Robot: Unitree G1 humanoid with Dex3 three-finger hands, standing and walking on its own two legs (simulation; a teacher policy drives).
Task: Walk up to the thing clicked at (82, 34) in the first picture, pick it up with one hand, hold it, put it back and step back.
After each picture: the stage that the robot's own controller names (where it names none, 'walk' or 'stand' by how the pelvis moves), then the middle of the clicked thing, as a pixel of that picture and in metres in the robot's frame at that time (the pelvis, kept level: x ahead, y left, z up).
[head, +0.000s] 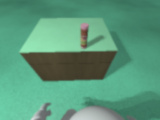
stand; (84, 37) +0.70 +0.11 +0.04
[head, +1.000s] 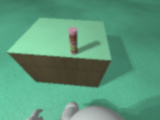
walk; (73, 42) +0.59 +0.21 +0.06
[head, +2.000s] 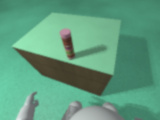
stand; (68, 46) +0.49 +0.19 +0.09
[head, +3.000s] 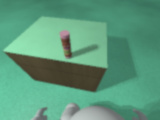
stand; (66, 46) +0.52 +0.23 +0.06
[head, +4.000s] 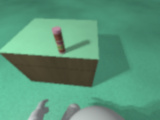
walk; (59, 41) +0.59 +0.29 +0.06
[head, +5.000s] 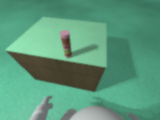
stand; (66, 45) +0.54 +0.23 +0.05
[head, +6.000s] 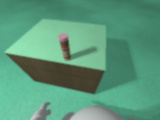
stand; (65, 48) +0.52 +0.24 +0.04
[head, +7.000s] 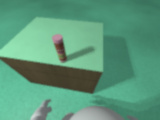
stand; (60, 50) +0.48 +0.26 +0.04
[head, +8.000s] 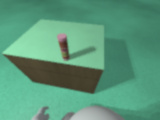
stand; (64, 48) +0.52 +0.25 +0.04
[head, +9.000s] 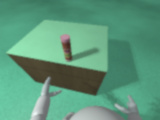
rise first; (67, 49) +0.51 +0.23 +0.04
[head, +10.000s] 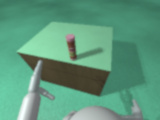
go down; (72, 48) +0.54 +0.22 +0.05
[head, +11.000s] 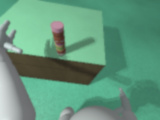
go down; (59, 41) +0.51 +0.20 +0.07
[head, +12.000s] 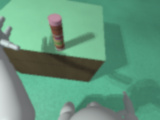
approach; (58, 35) +0.53 +0.21 +0.09
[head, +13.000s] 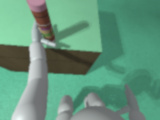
close in; (45, 25) +0.54 +0.23 +0.13
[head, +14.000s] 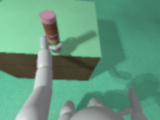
lift; (53, 35) +0.50 +0.20 +0.14
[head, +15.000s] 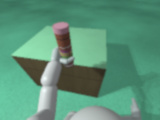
lift; (65, 48) +0.34 +0.16 +0.25
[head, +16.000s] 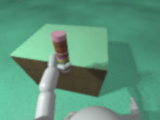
hold; (62, 54) +0.33 +0.18 +0.20
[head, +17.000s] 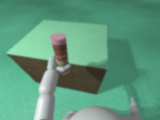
hold; (61, 57) +0.33 +0.19 +0.17
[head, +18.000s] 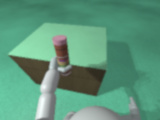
crouch; (63, 58) +0.33 +0.18 +0.17
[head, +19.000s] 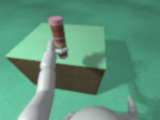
crouch; (60, 40) +0.43 +0.20 +0.23
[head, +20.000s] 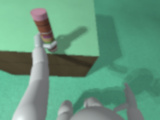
lower; (47, 34) +0.52 +0.22 +0.10
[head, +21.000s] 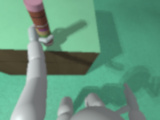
lower; (42, 26) +0.54 +0.22 +0.13
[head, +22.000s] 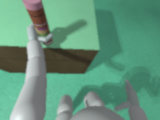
lower; (41, 25) +0.54 +0.23 +0.13
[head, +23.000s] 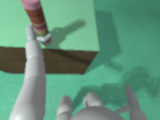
lower; (40, 25) +0.54 +0.23 +0.13
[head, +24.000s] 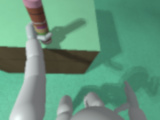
loosen; (40, 24) +0.55 +0.23 +0.13
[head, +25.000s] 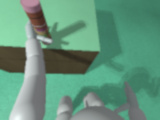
withdraw; (40, 26) +0.54 +0.23 +0.13
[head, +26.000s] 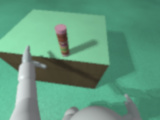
sink last; (63, 42) +0.51 +0.21 +0.09
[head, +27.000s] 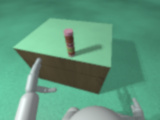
stand; (70, 44) +0.55 +0.23 +0.08
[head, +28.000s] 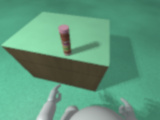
stand; (66, 42) +0.53 +0.22 +0.09
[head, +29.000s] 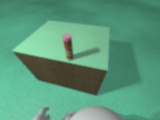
stand; (68, 48) +0.54 +0.23 +0.04
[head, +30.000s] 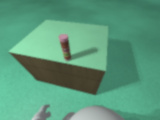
stand; (65, 49) +0.53 +0.24 +0.04
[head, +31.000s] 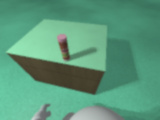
stand; (64, 49) +0.52 +0.25 +0.04
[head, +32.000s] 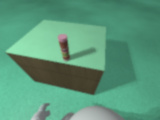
stand; (64, 49) +0.52 +0.25 +0.04
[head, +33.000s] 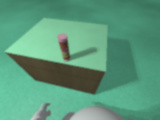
stand; (64, 49) +0.51 +0.24 +0.04
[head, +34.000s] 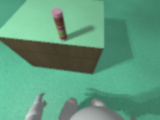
walk; (60, 27) +0.63 +0.26 +0.06
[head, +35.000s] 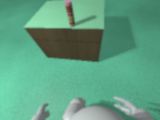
walk; (70, 14) +0.92 +0.33 +0.06
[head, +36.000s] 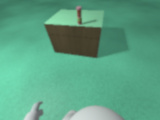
walk; (79, 16) +1.34 +0.23 +0.05
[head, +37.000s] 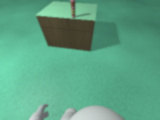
stand; (73, 8) +1.42 +0.32 +0.05
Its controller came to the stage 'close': yes
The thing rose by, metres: 0.22
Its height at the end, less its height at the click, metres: +0.00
